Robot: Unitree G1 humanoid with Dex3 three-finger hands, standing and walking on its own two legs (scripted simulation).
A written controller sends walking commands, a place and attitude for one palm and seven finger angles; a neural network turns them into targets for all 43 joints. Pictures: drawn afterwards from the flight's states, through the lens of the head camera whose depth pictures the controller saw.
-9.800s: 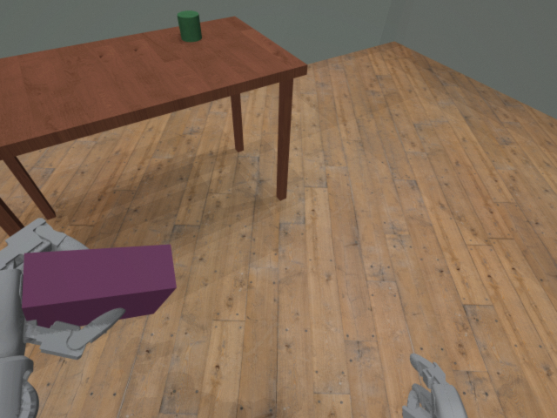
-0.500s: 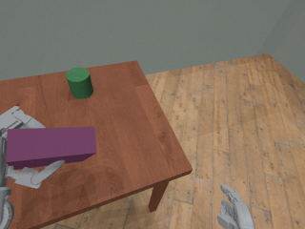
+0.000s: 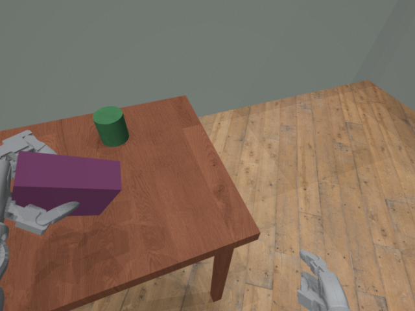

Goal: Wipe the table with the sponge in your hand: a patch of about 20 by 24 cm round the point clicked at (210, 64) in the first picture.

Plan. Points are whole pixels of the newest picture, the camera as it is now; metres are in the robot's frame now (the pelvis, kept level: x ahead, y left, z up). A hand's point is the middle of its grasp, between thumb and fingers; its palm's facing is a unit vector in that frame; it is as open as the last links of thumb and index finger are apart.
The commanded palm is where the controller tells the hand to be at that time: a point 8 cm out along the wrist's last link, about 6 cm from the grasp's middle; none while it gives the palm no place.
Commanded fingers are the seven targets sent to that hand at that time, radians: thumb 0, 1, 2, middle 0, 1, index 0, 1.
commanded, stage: turn the palm down, sponge in hand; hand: left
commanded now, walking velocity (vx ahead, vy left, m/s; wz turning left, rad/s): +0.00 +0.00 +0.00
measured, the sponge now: (81, 189) +0.26 +0.23 +0.14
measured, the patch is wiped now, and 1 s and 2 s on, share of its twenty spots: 0.00 0.00 0.00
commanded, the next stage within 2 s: move the sponge above the wiping area in 2.00 s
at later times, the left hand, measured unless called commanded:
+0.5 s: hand (74, 215) +0.21 +0.22 +0.14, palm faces +0.23 -0.57 -0.79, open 9.4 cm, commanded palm +0.17 +0.26 +0.18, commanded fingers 0.00 0.10 1.30 -1.20 -1.60 -1.20 -1.60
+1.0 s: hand (58, 203) +0.23 +0.26 +0.14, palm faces +0.24 -0.31 -0.92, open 9.3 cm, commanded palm +0.20 +0.27 +0.19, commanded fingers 0.00 0.10 1.30 -1.20 -1.60 -1.20 -1.60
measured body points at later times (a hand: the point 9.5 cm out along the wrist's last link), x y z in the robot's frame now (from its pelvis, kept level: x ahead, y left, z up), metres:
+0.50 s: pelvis +0.00 -0.05 -0.01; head +0.00 -0.07 +0.44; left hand +0.19 +0.25 +0.19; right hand +0.20 -0.27 -0.10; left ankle +0.03 +0.11 -0.74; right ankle +0.00 -0.14 -0.74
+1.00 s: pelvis +0.02 -0.03 -0.01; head +0.03 -0.06 +0.44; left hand +0.21 +0.27 +0.19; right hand +0.24 -0.25 -0.09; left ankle +0.03 +0.11 -0.74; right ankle +0.00 -0.14 -0.74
